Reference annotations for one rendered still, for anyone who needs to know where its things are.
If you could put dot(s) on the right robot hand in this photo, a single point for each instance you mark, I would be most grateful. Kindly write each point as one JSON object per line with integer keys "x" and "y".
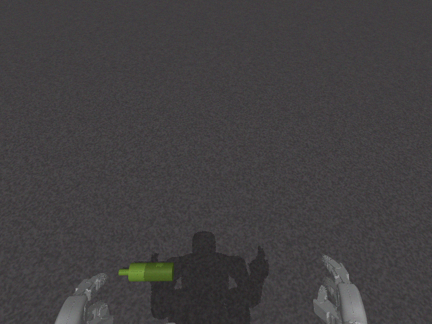
{"x": 348, "y": 308}

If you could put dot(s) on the bottle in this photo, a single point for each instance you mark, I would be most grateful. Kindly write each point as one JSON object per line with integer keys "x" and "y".
{"x": 149, "y": 272}

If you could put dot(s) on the left robot hand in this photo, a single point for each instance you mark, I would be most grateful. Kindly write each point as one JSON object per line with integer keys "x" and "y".
{"x": 75, "y": 309}

